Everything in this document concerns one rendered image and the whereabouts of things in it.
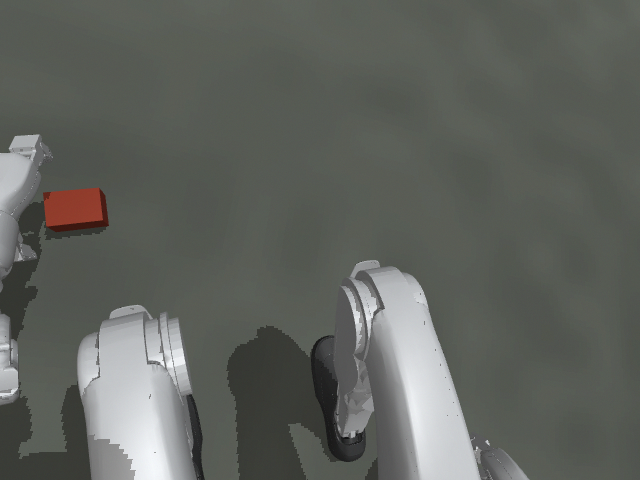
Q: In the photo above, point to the left robot arm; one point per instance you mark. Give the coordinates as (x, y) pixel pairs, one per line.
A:
(9, 359)

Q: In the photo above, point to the right robot hand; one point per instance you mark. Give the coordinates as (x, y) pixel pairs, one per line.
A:
(497, 464)

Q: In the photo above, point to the small box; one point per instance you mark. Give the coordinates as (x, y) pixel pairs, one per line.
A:
(75, 209)

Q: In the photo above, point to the left robot hand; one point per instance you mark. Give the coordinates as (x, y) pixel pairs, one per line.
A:
(20, 180)

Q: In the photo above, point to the right robot foot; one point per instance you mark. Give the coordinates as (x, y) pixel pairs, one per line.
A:
(325, 385)

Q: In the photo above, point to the left robot foot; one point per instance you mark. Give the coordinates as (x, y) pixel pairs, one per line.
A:
(197, 437)

